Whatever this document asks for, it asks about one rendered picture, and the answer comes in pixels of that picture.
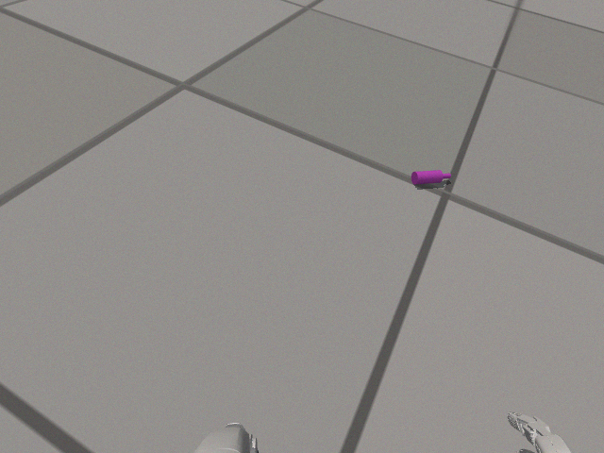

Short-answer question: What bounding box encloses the right robot hand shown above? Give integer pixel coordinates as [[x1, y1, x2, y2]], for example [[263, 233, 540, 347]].
[[507, 412, 573, 453]]

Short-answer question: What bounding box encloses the bottle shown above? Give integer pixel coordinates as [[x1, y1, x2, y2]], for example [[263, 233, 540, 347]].
[[411, 170, 451, 184]]

